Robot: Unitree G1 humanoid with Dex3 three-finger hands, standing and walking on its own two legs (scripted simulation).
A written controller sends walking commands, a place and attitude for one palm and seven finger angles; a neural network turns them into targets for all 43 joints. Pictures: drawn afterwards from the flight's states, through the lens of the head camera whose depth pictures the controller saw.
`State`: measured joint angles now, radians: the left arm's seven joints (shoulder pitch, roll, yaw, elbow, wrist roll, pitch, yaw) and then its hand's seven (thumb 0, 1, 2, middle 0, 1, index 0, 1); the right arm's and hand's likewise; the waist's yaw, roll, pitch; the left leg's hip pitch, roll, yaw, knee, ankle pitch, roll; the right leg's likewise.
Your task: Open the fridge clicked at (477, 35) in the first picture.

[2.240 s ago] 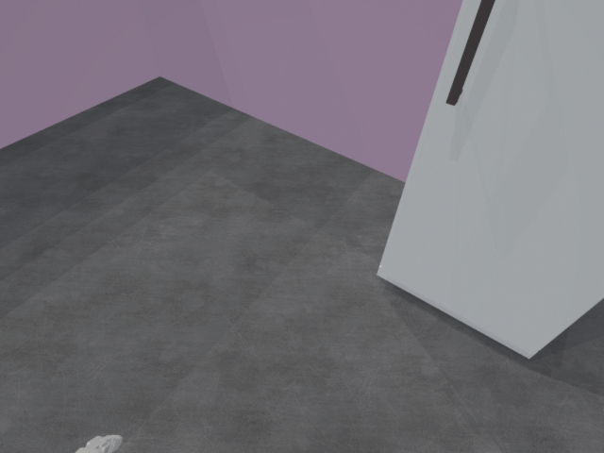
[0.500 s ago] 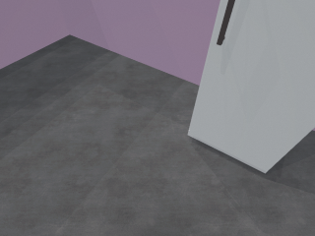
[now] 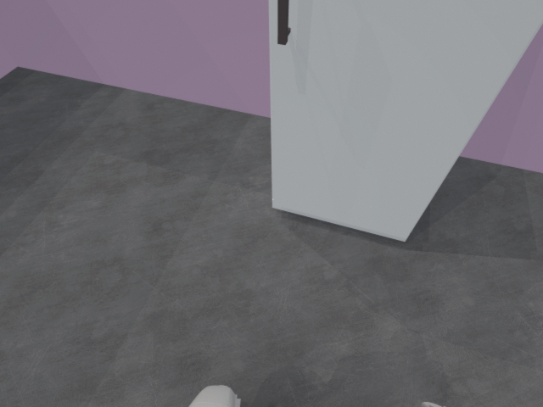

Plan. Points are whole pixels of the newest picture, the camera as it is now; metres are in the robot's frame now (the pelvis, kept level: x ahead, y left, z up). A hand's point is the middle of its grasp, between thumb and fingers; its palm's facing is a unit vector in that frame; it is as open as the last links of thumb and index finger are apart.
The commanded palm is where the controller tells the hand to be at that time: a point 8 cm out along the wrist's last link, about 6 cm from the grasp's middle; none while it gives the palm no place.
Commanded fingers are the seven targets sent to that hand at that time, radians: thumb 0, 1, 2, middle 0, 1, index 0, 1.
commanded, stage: turn to face it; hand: left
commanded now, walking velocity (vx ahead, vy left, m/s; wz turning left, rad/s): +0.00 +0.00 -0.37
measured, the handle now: out of the picture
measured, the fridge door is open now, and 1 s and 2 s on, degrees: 0 0 0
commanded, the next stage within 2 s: take the last steps up to it in 0.28 s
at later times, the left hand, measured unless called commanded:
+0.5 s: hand out of the picture +0.08 +0.25 -0.17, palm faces -0.19 -0.96 -0.20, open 7.4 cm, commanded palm none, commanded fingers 0.00 0.90 0.90 -0.20 -0.30 -0.20 -0.30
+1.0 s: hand out of the picture +0.04 +0.21 -0.18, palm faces -0.14 -0.98 -0.16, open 7.3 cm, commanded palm none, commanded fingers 0.00 0.90 0.90 -0.20 -0.30 -0.20 -0.30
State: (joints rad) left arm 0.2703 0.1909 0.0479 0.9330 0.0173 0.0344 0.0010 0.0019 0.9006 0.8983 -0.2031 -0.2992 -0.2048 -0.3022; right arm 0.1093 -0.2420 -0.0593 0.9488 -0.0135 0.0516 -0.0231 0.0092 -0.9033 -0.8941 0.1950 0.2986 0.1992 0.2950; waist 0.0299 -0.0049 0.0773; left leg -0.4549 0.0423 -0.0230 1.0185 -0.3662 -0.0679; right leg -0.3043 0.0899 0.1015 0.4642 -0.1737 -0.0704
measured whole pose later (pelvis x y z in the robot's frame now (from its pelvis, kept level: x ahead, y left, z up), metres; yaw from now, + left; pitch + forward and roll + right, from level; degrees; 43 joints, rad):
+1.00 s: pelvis +0.08 +0.03 -0.01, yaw -12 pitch +0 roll -1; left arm 0.43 0.14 0.03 1.14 0.03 -0.05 0.01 0.00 0.91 0.90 -0.20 -0.30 -0.20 -0.30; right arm 0.25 -0.19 -0.06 1.03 -0.02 0.01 0.04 0.01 -0.91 -0.89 0.19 0.30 0.19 0.29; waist 0.01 0.00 0.04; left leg -0.56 0.12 0.10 0.81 -0.20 -0.01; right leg 0.06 -0.04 -0.12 0.32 -0.37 0.04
